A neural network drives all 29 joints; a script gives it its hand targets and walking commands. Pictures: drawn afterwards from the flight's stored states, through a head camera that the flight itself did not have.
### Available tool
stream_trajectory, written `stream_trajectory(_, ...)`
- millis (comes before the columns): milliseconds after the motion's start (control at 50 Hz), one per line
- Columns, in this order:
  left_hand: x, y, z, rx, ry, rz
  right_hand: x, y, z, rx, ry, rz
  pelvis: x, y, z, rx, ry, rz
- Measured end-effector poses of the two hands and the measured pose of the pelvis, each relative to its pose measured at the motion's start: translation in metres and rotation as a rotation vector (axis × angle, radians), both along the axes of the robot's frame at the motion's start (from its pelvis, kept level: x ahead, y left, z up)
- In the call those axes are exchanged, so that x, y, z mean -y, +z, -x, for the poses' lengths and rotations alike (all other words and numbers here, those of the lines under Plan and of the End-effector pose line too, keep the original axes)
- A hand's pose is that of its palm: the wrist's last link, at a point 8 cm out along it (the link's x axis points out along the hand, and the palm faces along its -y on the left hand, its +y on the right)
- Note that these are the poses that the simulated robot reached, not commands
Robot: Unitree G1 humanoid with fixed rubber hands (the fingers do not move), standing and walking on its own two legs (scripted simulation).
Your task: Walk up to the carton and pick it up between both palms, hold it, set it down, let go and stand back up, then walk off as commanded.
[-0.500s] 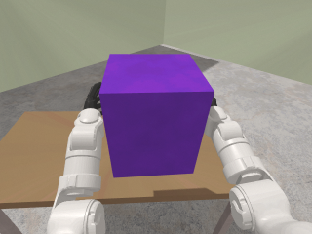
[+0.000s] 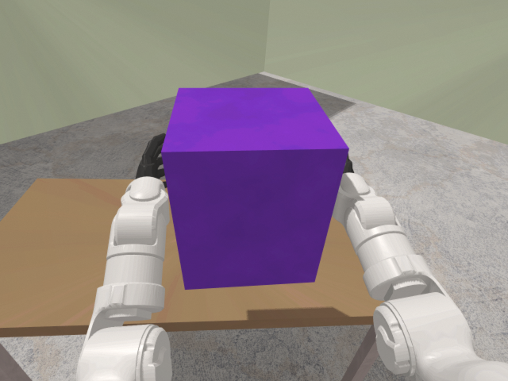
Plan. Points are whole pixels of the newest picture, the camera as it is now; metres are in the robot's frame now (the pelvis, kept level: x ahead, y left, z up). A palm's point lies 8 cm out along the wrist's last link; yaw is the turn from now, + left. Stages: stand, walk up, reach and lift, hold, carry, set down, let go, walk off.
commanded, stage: hold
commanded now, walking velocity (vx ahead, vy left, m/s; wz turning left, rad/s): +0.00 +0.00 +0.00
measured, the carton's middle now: (247, 186) +0.38 +0.00 +0.19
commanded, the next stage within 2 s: none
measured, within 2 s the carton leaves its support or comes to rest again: neither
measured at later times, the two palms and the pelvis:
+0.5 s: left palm (152, 181) +0.37 +0.15 +0.20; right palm (342, 180) +0.37 -0.15 +0.20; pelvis +0.00 +0.00 +0.00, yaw +0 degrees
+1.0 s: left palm (151, 182) +0.37 +0.15 +0.20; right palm (341, 179) +0.37 -0.15 +0.20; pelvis +0.00 +0.00 +0.00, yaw +0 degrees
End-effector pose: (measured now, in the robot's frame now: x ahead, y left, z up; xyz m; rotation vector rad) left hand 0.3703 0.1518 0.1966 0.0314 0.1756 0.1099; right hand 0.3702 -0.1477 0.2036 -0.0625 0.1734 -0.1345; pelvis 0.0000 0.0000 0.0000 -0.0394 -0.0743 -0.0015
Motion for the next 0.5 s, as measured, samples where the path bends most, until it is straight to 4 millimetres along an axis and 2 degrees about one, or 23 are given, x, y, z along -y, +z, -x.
stream_trajectory(500,0.004,0.0043,0.0016,0.001,0.0,-0.027,0.0041,-0.003,0.0011,0.002,0.001,-0.028,0.0003,0.0,0.0008,0.001,0.0,0.0)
